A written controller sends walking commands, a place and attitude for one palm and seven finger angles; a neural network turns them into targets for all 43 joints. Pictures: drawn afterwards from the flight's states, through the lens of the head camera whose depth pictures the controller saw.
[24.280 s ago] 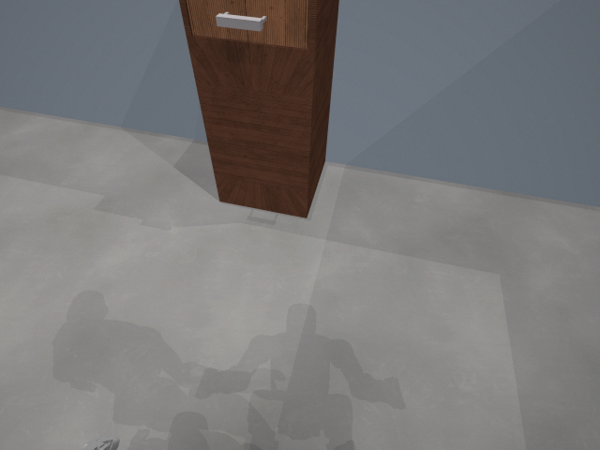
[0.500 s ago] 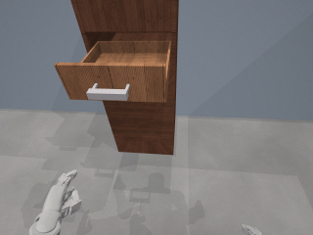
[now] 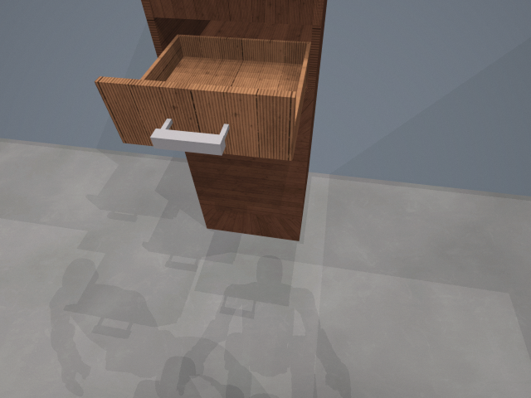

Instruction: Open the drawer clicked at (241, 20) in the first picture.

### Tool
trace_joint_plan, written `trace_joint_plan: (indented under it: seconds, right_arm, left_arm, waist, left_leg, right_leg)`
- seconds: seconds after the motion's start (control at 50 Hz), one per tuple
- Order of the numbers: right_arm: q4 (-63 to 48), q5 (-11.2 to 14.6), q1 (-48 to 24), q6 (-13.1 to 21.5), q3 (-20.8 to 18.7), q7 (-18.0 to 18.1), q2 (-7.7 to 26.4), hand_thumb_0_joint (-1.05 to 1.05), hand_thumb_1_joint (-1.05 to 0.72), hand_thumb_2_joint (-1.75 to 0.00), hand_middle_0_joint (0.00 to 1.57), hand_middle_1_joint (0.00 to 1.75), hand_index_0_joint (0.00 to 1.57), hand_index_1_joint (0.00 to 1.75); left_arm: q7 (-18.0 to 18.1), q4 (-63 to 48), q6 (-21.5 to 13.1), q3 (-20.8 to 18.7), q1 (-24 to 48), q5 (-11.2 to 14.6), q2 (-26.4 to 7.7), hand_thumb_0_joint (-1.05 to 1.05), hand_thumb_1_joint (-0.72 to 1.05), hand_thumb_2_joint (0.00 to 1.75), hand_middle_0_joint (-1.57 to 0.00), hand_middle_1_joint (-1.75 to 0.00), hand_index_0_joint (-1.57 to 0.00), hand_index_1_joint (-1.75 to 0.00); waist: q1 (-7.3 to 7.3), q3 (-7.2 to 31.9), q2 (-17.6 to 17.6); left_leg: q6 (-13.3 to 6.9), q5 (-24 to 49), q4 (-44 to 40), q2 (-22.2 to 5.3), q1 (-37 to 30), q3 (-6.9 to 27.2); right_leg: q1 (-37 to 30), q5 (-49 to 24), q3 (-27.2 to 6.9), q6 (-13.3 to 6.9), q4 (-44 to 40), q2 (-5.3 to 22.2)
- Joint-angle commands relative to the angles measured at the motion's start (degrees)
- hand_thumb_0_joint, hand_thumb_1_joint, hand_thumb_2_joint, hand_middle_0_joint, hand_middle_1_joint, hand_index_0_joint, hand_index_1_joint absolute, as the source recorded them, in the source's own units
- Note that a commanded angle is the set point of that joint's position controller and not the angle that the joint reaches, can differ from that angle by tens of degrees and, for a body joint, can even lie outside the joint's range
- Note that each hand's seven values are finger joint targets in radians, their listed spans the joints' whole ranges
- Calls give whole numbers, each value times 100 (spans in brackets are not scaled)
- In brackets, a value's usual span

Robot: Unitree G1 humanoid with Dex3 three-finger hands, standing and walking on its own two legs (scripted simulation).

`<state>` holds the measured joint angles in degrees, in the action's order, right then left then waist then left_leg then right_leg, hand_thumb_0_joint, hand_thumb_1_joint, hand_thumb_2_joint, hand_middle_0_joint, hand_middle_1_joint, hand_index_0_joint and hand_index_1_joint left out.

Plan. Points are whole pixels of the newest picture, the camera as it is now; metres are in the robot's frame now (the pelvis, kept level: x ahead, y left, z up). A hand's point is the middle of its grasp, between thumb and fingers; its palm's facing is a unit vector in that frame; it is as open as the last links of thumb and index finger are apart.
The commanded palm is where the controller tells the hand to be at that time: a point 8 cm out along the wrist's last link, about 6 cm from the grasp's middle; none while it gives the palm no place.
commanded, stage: let the arm hang, fingers relaxed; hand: left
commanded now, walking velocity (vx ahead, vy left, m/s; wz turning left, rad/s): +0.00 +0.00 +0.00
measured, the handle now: (192, 133) +0.56 +0.18 +0.08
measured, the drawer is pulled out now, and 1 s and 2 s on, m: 0.30 0.30 0.30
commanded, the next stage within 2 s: look to check the result in 0.42 s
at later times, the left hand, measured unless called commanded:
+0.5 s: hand (142, 385) +0.16 +0.23 -0.14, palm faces -0.05 -0.93 -0.35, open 7.4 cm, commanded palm none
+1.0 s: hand out of the picture +0.14 +0.23 -0.15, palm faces -0.06 -0.94 -0.34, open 7.4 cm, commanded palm none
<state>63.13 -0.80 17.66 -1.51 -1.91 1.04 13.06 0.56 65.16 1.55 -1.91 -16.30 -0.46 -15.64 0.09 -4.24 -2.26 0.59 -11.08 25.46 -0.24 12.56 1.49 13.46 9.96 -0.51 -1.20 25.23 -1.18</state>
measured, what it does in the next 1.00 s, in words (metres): shifts its weight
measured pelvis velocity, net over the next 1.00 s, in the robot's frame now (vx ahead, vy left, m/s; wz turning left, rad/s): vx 0.05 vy -0.01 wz -0.03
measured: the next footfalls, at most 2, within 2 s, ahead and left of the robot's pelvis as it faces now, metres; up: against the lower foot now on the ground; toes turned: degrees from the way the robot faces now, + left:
none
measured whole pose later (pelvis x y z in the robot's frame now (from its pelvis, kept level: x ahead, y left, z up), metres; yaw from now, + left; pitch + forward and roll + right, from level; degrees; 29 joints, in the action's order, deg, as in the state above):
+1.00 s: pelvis +0.05 -0.01 +0.01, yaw -2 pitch -1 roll +0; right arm 63.6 -0.5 6.2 -0.6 -0.8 0.5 19.2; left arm 0.2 64.1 -0.4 -0.7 -5.0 -0.3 -18.8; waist -0.9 -5.2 -1.0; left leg 1.7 -11.8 17.9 -1.9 5.3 0.2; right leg 7.0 10.3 -1.8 -1.9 18.3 -2.7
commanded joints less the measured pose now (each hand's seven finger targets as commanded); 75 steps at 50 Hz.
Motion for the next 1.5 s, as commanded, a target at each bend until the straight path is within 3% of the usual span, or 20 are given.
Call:
trace_joint_plan:
  seconds: [0.0, 0.12, 0.22, 0.36, 0.4, 0.44, 0.6, 0.94, 1.18, 1.32, 1.36, 1.48]
  right_arm:
    - [-247, -30, -54, 146, -170, 46, 980, 0, -90, -90, 20, 30, 20, 30]
    - [-253, -43, -455, 200, -153, 8, 1174, 0, -90, -90, 20, 30, 20, 30]
    - [-280, -40, -771, 236, -133, -4, 1338, 0, -90, -90, 20, 30, 20, 30]
    - [-297, -39, -1072, 240, -101, -17, 1547, 0, -90, -90, 20, 30, 20, 30]
    - [-298, -23, -1120, 234, -98, -17, 1587, 0, -90, -90, 20, 30, 20, 30]
    - [-292, -38, -1122, 232, -90, -16, 1638, 0, -90, -90, 20, 30, 20, 30]
    - [-285, -7, -1190, 210, -78, -7, 1702, 0, -90, -90, 20, 30, 20, 30]
    - [-229, 0, -1197, 202, -96, 22, 1728, 0, -90, -90, 20, 30, 20, 30]
    - [-277, 3, -1270, 239, -108, 36, 1761, 0, -90, -90, 20, 30, 20, 30]
    - [-276, 1, -1319, 235, -108, 27, 1777, 0, -90, -90, 20, 30, 20, 30]
    - [-276, 4, -1304, 248, -104, 22, 1770, 0, -90, -90, 20, 30, 20, 30]
    - [-273, 12, -1298, 251, -111, 34, 1792, 0, -90, -90, 20, 30, 20, 30]
  left_arm:
    - [68, -400, -206, -184, 477, -25, -1050, 0, 90, 90, -20, -30, -20, -30]
    - [55, -452, -256, -196, 930, -35, -1240, 0, 90, 90, -20, -30, -20, -30]
    - [51, -541, -309, -191, 1261, -32, -1335, 0, 90, 90, -20, -30, -20, -30]
    - [37, -612, -330, -174, 1507, -27, -1456, 0, 90, 90, -20, -30, -20, -30]
    - [43, -631, -340, -179, 1523, -30, -1499, 0, 90, 90, -20, -30, -20, -30]
    - [42, -623, -339, -161, 1575, -25, -1512, 0, 90, 90, -20, -30, -20, -30]
    - [46, -577, -346, -149, 1494, -18, -1590, 0, 90, 90, -20, -30, -20, -30]
    - [57, -458, -337, -128, 1392, -6, -1585, 0, 90, 90, -20, -30, -20, -30]
    - [62, -539, -356, -132, 1396, -12, -1609, 0, 90, 90, -20, -30, -20, -30]
    - [53, -560, -346, -124, 1427, -16, -1620, 0, 90, 90, -20, -30, -20, -30]
    - [48, -572, -350, -120, 1418, -17, -1626, 0, 90, 90, -20, -30, -20, -30]
    - [49, -572, -347, -115, 1413, -11, -1626, 0, 90, 90, -20, -30, -20, -30]
  waist:
    - [-57, -51, 283]
    - [-64, 67, 260]
    - [-83, 348, 198]
    - [-87, 556, 155]
    - [-82, 542, 303]
    - [-102, 652, 179]
    - [-98, 605, 294]
    - [-127, 592, 184]
    - [-106, 764, 180]
    - [-102, 590, 189]
    - [-94, 728, 156]
    - [-93, 656, 170]
  left_leg:
    - [-314, -722, -708, -449, 117, 426]
    - [-273, -115, -728, -476, -19, 403]
    - [-221, 531, -713, -530, -248, 369]
    - [-162, 794, -790, -562, -467, 316]
    - [-159, 834, -819, -574, -551, 314]
    - [-142, 898, -832, -590, -617, 296]
    - [-140, 832, -876, -597, -820, 244]
    - [-131, 875, -905, -651, -939, 199]
    - [-128, 1480, -831, -672, -1082, 193]
    - [-142, 1230, -920, -673, -1047, 223]
    - [-141, 1383, -907, -673, -1075, 224]
    - [-134, 1492, -927, -682, -1084, 216]
  right_leg:
    - [97, 1211, -711, -261, -846, 543]
    - [-170, 639, -739, -226, -850, 636]
    - [-493, -398, -711, -203, -730, 680]
    - [-711, -846, -713, -157, -773, 701]
    - [-693, -905, -703, -150, -812, 684]
    - [-792, -1007, -717, -149, -806, 697]
    - [-727, -994, -744, -148, -935, 681]
    - [-776, -1183, -744, -151, -952, 679]
    - [-972, -1823, -673, -160, -798, 709]
    - [-872, -1469, -672, -139, -901, 704]
    - [-985, -1602, -667, -147, -843, 711]
    - [-965, -1651, -632, -146, -837, 706]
